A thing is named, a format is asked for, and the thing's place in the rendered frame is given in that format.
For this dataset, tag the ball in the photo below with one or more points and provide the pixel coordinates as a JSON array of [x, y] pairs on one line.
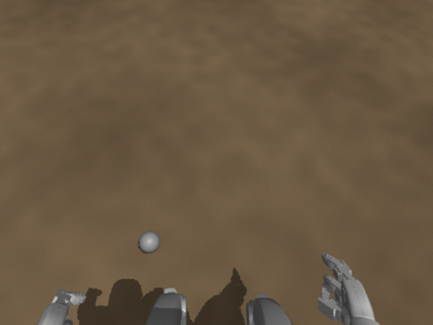
[[149, 242]]

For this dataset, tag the right robot hand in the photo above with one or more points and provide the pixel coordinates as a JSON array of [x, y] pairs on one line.
[[351, 301]]

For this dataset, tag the left robot hand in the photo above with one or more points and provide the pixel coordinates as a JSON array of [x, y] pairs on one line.
[[56, 313]]

